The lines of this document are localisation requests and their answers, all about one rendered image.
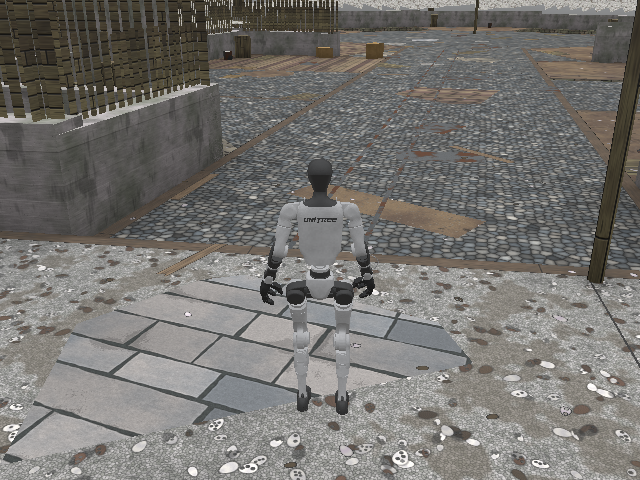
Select left robot hand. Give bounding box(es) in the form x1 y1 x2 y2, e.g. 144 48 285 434
260 280 283 305

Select robot right upper arm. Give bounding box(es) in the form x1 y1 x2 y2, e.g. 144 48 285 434
341 202 367 257

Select right robot hand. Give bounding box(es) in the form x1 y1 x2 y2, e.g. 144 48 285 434
352 277 375 298

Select humanoid robot head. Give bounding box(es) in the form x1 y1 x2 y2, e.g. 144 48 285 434
303 159 337 207

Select robot left upper arm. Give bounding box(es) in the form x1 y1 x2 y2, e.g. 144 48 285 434
272 202 299 258

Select left robot forearm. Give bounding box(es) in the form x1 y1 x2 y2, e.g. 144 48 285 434
262 242 283 284

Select right robot thigh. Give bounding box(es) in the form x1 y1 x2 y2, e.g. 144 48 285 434
333 279 354 351

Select right robot forearm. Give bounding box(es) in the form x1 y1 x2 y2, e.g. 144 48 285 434
356 241 373 280

